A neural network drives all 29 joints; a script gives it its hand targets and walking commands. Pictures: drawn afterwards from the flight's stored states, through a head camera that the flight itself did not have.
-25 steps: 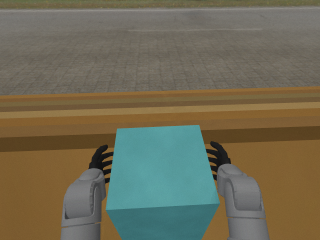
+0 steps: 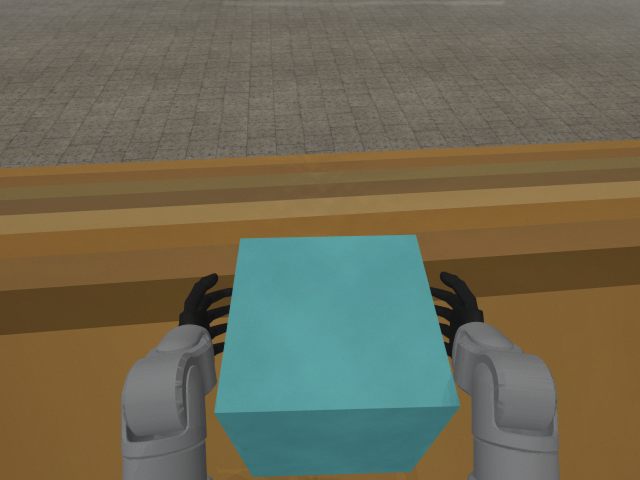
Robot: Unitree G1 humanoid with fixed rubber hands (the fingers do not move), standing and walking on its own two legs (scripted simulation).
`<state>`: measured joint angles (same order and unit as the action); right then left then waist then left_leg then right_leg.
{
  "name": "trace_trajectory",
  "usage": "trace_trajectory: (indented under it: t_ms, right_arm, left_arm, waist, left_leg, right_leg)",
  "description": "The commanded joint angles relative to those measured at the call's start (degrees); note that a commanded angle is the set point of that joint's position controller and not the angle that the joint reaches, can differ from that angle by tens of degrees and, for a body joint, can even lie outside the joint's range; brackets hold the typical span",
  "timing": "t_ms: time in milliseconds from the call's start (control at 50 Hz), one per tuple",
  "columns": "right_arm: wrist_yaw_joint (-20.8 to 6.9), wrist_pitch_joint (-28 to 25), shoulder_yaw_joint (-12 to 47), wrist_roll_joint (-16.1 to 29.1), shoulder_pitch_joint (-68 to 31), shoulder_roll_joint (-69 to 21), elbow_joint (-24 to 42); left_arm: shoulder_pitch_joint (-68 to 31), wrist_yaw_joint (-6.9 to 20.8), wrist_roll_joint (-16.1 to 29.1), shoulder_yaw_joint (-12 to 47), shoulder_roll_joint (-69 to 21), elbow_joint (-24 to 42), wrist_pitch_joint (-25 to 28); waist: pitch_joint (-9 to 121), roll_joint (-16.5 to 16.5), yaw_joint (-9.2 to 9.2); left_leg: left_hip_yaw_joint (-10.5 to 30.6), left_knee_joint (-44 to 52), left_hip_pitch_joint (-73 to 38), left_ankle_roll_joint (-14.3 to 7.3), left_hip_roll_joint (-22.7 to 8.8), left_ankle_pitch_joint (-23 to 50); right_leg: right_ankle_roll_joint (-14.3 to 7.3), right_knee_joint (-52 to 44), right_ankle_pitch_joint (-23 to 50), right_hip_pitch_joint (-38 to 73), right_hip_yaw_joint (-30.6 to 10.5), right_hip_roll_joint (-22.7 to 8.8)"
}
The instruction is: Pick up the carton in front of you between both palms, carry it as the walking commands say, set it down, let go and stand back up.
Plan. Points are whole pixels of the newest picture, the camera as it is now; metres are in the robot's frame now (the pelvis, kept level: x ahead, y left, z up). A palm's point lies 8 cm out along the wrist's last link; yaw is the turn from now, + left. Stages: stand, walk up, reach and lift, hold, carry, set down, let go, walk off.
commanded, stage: carry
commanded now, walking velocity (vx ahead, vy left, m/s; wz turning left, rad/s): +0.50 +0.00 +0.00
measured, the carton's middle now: (330, 361) +0.28 -0.01 +0.01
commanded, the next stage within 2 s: none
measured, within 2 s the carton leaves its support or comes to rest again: neither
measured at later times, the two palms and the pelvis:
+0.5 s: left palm (229, 173) +0.59 +0.13 +0.08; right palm (401, 164) +0.61 -0.16 +0.07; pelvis +0.33 -0.03 +0.00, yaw +3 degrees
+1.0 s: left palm (226, 64) +1.02 +0.18 +0.08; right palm (350, 62) +1.01 -0.12 +0.09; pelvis +0.64 +0.03 -0.01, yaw +1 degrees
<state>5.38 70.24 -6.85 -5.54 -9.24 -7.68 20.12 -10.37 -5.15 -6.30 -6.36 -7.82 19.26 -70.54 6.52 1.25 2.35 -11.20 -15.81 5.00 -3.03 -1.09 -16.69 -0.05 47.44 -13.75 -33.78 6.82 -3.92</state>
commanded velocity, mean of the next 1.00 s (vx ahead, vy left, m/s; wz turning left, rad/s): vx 0.50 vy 0.00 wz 0.00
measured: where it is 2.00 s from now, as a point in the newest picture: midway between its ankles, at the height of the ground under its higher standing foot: (286, 265)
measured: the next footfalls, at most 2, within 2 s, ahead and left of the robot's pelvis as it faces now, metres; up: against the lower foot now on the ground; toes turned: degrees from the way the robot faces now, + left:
right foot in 0.16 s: +0.31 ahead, -0.11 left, +0.00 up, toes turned -11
left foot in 0.66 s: +0.64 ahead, +0.09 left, +0.00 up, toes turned +11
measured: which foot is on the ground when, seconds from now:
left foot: down 0.00-0.20, up 0.22-0.64, down 0.66-1.00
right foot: up 0.00-0.14, down 0.16-0.66, up 0.68-1.00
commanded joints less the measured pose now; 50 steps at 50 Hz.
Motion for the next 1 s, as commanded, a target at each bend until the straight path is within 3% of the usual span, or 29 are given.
trace_trajectory:
  t_ms: [0,60,80,120,140,160,180,200,220,240,260,280,320,380,440,560,600,620,640,660,680,700,720,740,760,800,880,900,980]
  right_arm:
    - [-16.24,-0.3,42.01,24.59,-26.79,-51.57,3.12]
    - [-16.4,-0.73,41.68,23.97,-25.4,-50.97,2.67]
    - [-16.36,-0.86,41.72,23.76,-25.28,-50.87,2.9]
    - [-16.27,-0.94,41.76,23.47,-24.85,-50.51,3.59]
    - [-16.21,-1.05,41.78,23.09,-24.54,-50.28,3.66]
    - [-16.18,-1.24,41.68,22.65,-24.94,-49.82,3.74]
    - [-16.04,-1.01,42.77,22.56,-25.31,-50.82,5.14]
    - [-16.03,-1.31,42.39,22.43,-25.88,-49.95,4.8]
    - [-16.0,-1.82,42.71,22.69,-26.15,-51.91,4.26]
    - [-16.05,-2.57,42.61,22.86,-26.56,-53.37,4.22]
    - [-15.95,-3.21,42.86,23.1,-25.8,-54.72,4.03]
    - [-15.77,-3.76,43.1,22.97,-25.25,-55.81,4.21]
    - [-15.29,-4.67,43.38,22.12,-23.37,-56.79,3.79]
    - [-14.48,-5.49,43.9,21.02,-22.34,-55.85,3.62]
    - [-13.74,-5.36,44.43,21.18,-24.63,-53.02,4.22]
    - [-12.25,-3.14,42.34,22.25,-37.67,-42.26,1.81]
    - [-11.59,-2.33,39.9,22.68,-42.71,-39.34,-2.27]
    - [-11.31,-2.0,38.41,22.94,-44.8,-38.46,-4.9]
    - [-11.05,-1.76,36.84,23.16,-46.28,-37.31,-8.05]
    - [-10.96,-1.49,35.39,23.67,-48.83,-36.85,-10.77]
    - [-11.05,-1.63,34.15,24.12,-51.63,-35.94,-12.49]
    - [-11.05,-1.68,33.85,25.39,-54.3,-38.58,-14.08]
    - [-11.17,-1.92,33.61,26.35,-57.92,-41.46,-14.74]
    - [-11.43,-2.25,33.73,27.75,-61.68,-44.59,-14.58]
    - [-11.68,-2.56,34.32,29.06,-65.63,-47.54,-14.49]
    - [-12.07,-3.22,34.59,30.9,-71.69,-52.52,-14.71]
    - [-12.42,-3.72,32.75,31.06,-75.57,-56.57,-16.84]
    - [-12.42,-3.69,32.29,30.61,-75.59,-56.95,-17.49]
    - [-12.23,-3.43,31.95,28.97,-73.38,-56.9,-17.51]
  left_arm:
    - [-22.27,12.92,19.54,39.93,-52.67,1.61,1.31]
    - [-23.08,12.99,20.03,40.63,-52.38,3.13,1.46]
    - [-23.29,13.16,20.37,40.85,-52.34,3.53,1.48]
    - [-22.64,13.6,21.02,41.11,-52.41,3.47,1.66]
    - [-22.36,13.9,21.38,41.09,-52.28,3.34,1.74]
    - [-22.09,14.23,21.6,41.07,-52.19,3.43,1.7]
    - [-23.13,14.74,21.45,40.88,-51.52,2.3,2.33]
    - [-21.61,14.93,22.56,41.44,-53.28,1.65,2.63]
    - [-22.83,15.05,23.32,42.05,-54.54,2.9,3.05]
    - [-23.98,15.17,23.65,42.77,-56.02,3.61,3.58]
    - [-24.79,15.22,24.12,43.18,-56.83,4.63,3.99]
    - [-25.38,15.3,24.61,43.68,-57.43,5.36,4.39]
    - [-25.04,15.59,25.25,44.26,-57.42,6.26,4.92]
    - [-23.84,16.1,25.61,44.55,-55.11,6.25,5.16]
    - [-24.45,15.98,25.62,44.17,-51.43,5.54,5.05]
    - [-36.96,13.56,24.96,41.7,-41.4,1.28,3.55]
    - [-42.36,12.37,24.69,39.87,-39.05,-2.78,2.81]
    - [-45.36,11.8,24.87,38.92,-38.49,-4.69,2.4]
    - [-48.08,11.31,24.89,37.99,-38.29,-6.53,1.92]
    - [-51.73,10.94,24.8,36.75,-38.14,-8.55,1.55]
    - [-52.8,10.64,25.21,35.45,-39.84,-10.54,0.98]
    - [-56.95,10.34,25.4,34.45,-40.37,-12.12,1.01]
    - [-59.69,10.02,25.98,33.95,-42.98,-13.49,1.11]
    - [-61.79,9.9,26.62,33.37,-45.36,-14.58,1.52]
    - [-63.57,9.81,26.92,32.78,-47.59,-15.61,1.92]
    - [-66.73,9.67,27.18,31.78,-51.06,-17.25,2.57]
    - [-69.27,9.24,26.42,30.4,-55.04,-19.91,3.71]
    - [-69.32,9.09,26.15,30.31,-55.62,-20.14,3.84]
    - [-69.98,8.82,25.66,31.05,-56.74,-18.23,3.92]
  waist:
    - [7.14,6.53,-1.03]
    - [4.29,8.6,-1.0]
    - [4.74,8.7,-1.23]
    - [9.23,8.58,-2.39]
    - [12.58,6.47,-3.29]
    - [16.99,1.34,-4.59]
    - [21.01,-14.92,-3.77]
    - [19.18,-14.78,-3.68]
    - [18.04,-11.99,-3.57]
    - [18.01,-6.06,-3.4]
    - [16.68,-2.25,-3.17]
    - [17.02,-2.88,-3.0]
    - [16.8,-4.93,-3.01]
    - [13.87,-7.15,-3.13]
    - [10.66,-8.27,-4.83]
    - [5.08,-9.5,-4.84]
    - [6.03,-9.58,-3.51]
    - [8.59,-8.2,-1.54]
    - [12.81,-3.81,0.61]
    - [17.84,4.32,1.82]
    - [20.94,18.44,2.18]
    - [21.54,17.7,2.1]
    - [20.67,13.64,2.14]
    - [20.76,6.36,1.82]
    - [20.7,2.33,0.8]
    - [22.31,2.78,-0.23]
    - [23.0,3.49,0.24]
    - [21.95,2.95,0.11]
    - [20.9,7.02,1.08]
  left_leg:
    - [7.3,3.83,-11.42,-3.69,-12.03,30.81]
    - [4.0,3.67,-8.48,-2.72,-11.51,35.27]
    - [2.47,1.43,-8.2,-2.13,-11.48,40.65]
    - [-2.27,-10.68,-6.55,-0.14,-9.87,48.46]
    - [-3.15,-20.47,-1.37,1.19,-8.23,43.56]
    - [-1.02,-33.63,7.93,2.2,-7.17,26.58]
    - [2.34,-52.13,25.86,4.64,0.83,0.99]
    - [9.08,-60.26,31.27,3.06,1.53,-8.67]
    - [10.97,-62.69,32.76,1.59,-1.99,-7.13]
    - [11.49,-62.03,32.68,0.68,-3.94,-5.26]
    - [11.83,-58.4,31.59,0.53,-5.7,-2.63]
    - [11.71,-55.03,30.13,0.68,-6.37,-1.15]
    - [9.31,-49.24,29.31,1.35,-5.81,0.01]
    - [6.23,-38.94,31.85,2.58,-5.46,2.4]
    - [3.58,-30.31,34.5,2.44,-4.36,6.69]
    - [0.97,-20.4,29.93,-0.47,-2.23,13.23]
    - [-0.09,-19.0,22.65,-2.04,-0.59,11.25]
    - [-2.51,-16.82,14.09,-2.17,1.94,10.41]
    - [-3.61,-15.22,2.85,-1.58,4.22,7.19]
    - [13.42,-13.11,-6.81,-2.35,-8.0,0.57]
    - [42.18,-3.49,-18.46,-10.22,-21.43,-2.52]
    - [44.49,-1.49,-18.94,-12.32,-21.37,0.79]
    - [38.71,-4.35,-17.06,-12.23,-20.08,9.66]
    - [33.46,-7.19,-15.18,-11.28,-18.8,17.28]
    - [28.32,-8.03,-11.95,-10.15,-17.33,22.02]
    - [23.07,-7.41,-9.55,-8.75,-15.94,22.9]
    - [17.46,-9.62,-12.48,-9.48,-14.2,29.69]
    - [15.6,-9.32,-11.61,-9.39,-13.31,31.09]
    - [8.54,-11.59,-10.71,-8.0,-9.14,42.46]
  right_leg:
    - [0.09,-10.31,5.88,-3.51,3.75,1.21]
    - [-1.18,-16.32,11.29,3.64,6.82,2.8]
    - [-1.81,-17.39,13.04,7.66,7.43,3.37]
    - [-2.29,-19.69,11.79,20.83,10.88,6.94]
    - [-2.38,-20.89,7.86,31.68,10.99,6.83]
    - [-3.4,-21.91,-2.5,42.64,-2.33,-3.27]
    - [-12.78,-30.77,-14.88,53.71,-33.35,-20.64]
    - [-14.78,-36.57,-6.57,50.1,-38.72,-21.45]
    - [-13.53,-34.73,1.79,48.11,-31.03,-19.99]
    - [-12.15,-32.62,8.61,44.95,-25.91,-18.46]
    - [-10.36,-32.55,12.23,40.91,-20.54,-16.95]
    - [-8.95,-33.06,11.53,38.64,-16.45,-15.69]
    - [-8.35,-34.08,10.83,36.92,-11.35,-14.1]
    - [-9.07,-35.81,11.69,36.72,-6.77,-12.79]
    - [-9.03,-33.5,16.83,38.38,-3.21,-10.29]
    - [-8.48,-30.18,22.24,36.59,-0.2,-9.49]
    - [-7.39,-24.76,29.13,34.85,1.69,-9.43]
    - [-6.12,-17.18,33.39,32.74,4.7,-7.89]
    - [-4.43,-5.07,31.06,29.01,6.78,-4.32]
    - [-2.72,9.82,14.38,20.43,4.92,-2.38]
    - [-0.77,24.57,-12.56,0.96,0.93,7.5]
    - [-2.35,32.89,-15.86,-3.77,-6.58,6.27]
    - [-3.7,35.61,-14.21,-5.95,-8.21,4.07]
    - [-4.25,35.17,-12.25,-6.99,-8.29,2.64]
    - [-4.46,31.76,-9.37,-6.47,-8.7,1.2]
    - [-3.93,26.75,-7.26,-4.15,-8.05,0.45]
    - [-3.5,18.0,-5.61,-8.6,-5.7,1.21]
    - [-3.45,11.78,-3.33,-8.26,-5.95,1.07]
    - [-3.34,-4.14,5.02,-0.42,-0.07,5.14]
